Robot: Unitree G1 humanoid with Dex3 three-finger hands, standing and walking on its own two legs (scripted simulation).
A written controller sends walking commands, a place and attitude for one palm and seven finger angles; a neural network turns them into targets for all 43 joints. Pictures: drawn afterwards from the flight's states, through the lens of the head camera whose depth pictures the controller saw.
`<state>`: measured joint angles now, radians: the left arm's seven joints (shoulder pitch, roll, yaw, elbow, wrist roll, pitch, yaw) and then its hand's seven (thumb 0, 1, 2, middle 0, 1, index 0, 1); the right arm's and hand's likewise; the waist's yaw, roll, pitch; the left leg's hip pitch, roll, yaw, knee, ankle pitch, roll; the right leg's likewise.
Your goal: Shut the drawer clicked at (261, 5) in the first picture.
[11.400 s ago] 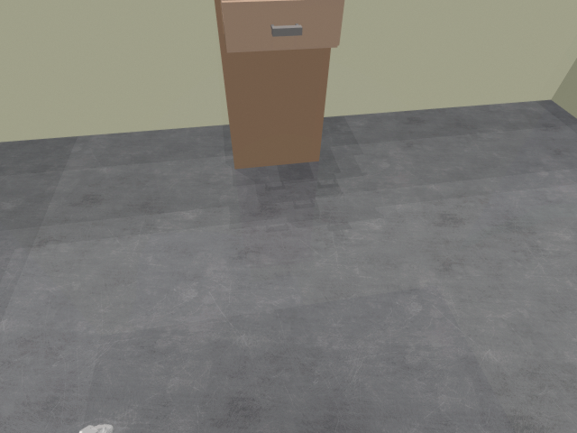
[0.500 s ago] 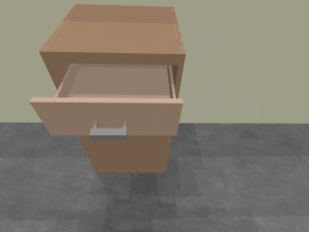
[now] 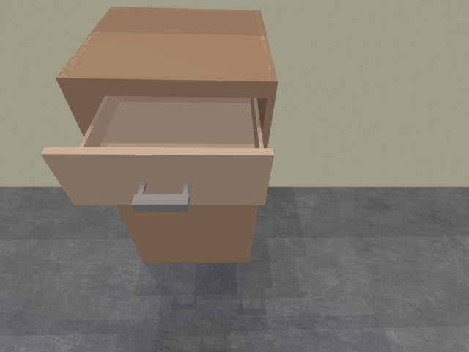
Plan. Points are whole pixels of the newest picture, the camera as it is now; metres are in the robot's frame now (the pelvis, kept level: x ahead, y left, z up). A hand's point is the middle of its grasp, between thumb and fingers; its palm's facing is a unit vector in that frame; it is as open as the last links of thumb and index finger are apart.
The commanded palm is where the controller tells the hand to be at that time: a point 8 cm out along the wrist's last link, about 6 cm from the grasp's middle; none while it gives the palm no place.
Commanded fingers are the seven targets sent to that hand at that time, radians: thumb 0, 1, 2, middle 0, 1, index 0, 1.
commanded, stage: raise the hand and make a fist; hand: left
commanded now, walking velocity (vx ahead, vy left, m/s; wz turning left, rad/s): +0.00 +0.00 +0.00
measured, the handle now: (163, 194) +0.40 +0.17 +0.02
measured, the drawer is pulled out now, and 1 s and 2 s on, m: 0.19 0.19 0.19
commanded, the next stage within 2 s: bring the fist close to the handle in 1.84 s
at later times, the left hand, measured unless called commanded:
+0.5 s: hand (151, 339) +0.15 +0.14 +0.00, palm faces +0.22 -0.97 -0.06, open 5.2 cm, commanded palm +0.14 +0.18 +0.00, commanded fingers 0.00 0.90 0.90 -0.78 -0.93 -0.78 -0.93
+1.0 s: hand (160, 295) +0.19 +0.12 +0.05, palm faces +0.07 -1.00 -0.02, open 3.2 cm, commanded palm +0.16 +0.17 +0.07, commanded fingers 0.00 0.90 0.90 -1.28 -1.47 -1.28 -1.47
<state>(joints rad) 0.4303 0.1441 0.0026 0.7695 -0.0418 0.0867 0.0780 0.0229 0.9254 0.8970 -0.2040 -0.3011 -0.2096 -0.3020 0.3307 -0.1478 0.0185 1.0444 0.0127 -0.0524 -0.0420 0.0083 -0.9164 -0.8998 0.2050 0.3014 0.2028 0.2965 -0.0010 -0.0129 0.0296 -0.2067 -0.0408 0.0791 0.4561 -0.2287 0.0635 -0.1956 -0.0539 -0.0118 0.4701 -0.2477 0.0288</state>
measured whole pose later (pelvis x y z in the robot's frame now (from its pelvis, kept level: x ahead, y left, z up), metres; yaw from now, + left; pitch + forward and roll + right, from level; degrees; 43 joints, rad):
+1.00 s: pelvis +0.01 -0.04 -0.04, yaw +2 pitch +7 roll -1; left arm 0.59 0.18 0.06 -0.30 -0.24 -0.29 -0.15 0.02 0.90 0.90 -1.09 -1.26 -1.09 -1.26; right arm 0.29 -0.27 -0.03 0.55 0.04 -0.22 -0.05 0.01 -0.90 -0.90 0.20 0.30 0.20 0.30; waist 0.01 0.03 -0.10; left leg -0.55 0.01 0.01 0.86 -0.43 0.01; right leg -0.50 -0.01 -0.07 0.84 -0.46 -0.02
